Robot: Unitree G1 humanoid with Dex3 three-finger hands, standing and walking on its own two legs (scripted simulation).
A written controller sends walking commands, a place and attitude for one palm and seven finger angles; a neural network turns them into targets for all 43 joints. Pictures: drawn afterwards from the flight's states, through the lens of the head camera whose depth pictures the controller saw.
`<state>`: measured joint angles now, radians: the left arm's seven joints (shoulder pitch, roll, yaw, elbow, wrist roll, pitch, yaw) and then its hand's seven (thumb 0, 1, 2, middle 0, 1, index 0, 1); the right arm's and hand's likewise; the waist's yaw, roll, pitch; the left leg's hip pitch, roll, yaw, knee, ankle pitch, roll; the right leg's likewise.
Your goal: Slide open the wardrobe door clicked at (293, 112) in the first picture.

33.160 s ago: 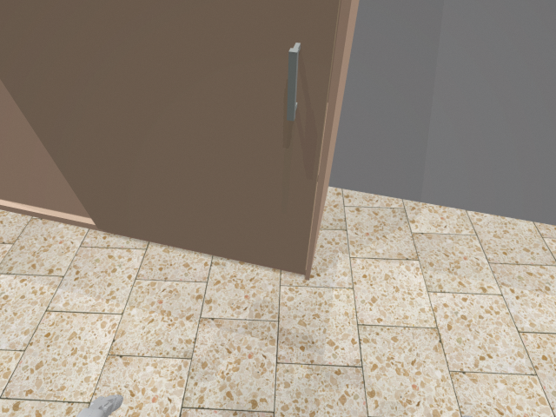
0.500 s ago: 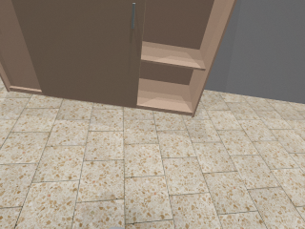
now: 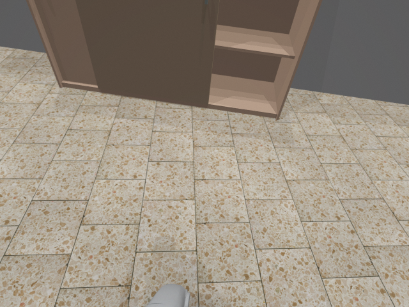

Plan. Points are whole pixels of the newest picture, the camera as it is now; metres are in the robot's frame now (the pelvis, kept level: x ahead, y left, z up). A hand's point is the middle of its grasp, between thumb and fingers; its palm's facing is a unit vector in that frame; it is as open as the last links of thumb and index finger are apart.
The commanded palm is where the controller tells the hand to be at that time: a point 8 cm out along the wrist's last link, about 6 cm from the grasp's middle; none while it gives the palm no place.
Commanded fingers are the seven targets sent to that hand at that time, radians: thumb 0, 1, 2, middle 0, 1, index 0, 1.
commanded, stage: relax the arm and regain balance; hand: right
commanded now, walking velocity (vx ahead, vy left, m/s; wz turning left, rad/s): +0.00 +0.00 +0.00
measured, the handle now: out of the picture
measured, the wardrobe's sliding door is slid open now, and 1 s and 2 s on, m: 0.58 0.58 0.58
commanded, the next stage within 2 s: step back with the hand held close in 1.18 s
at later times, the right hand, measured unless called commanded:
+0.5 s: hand out of the picture -0.19 -0.15 -0.15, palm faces +0.07 +0.97 -0.22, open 16.7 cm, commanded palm none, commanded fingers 0.00 0.50 -0.30 0.15 0.30 0.15 0.30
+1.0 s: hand out of the picture -0.21 -0.18 -0.14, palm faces -0.04 +0.96 -0.26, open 16.6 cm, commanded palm none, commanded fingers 0.00 0.50 -0.30 0.15 0.30 0.15 0.30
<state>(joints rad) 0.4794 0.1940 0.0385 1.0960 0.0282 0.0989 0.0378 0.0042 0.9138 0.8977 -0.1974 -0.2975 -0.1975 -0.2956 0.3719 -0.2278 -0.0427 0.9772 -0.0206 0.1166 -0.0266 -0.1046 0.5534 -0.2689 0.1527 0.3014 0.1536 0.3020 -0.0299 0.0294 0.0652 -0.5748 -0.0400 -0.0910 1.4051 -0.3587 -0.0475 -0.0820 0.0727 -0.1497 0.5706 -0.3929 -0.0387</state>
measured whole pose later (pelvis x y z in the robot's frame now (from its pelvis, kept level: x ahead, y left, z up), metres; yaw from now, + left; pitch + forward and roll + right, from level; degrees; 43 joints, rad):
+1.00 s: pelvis -0.18 +0.02 +0.02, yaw -1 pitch +0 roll -1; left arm 0.30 0.16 0.00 1.10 0.01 0.01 0.03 0.00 0.91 0.90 -0.20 -0.30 -0.20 -0.30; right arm 0.31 -0.20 0.03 1.09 -0.03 0.00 -0.02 -0.08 0.56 -0.27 0.15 0.30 0.15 0.30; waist 0.01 -0.03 0.09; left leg -0.29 0.01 -0.04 0.55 -0.26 0.00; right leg -0.21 0.01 -0.02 0.50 -0.29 0.00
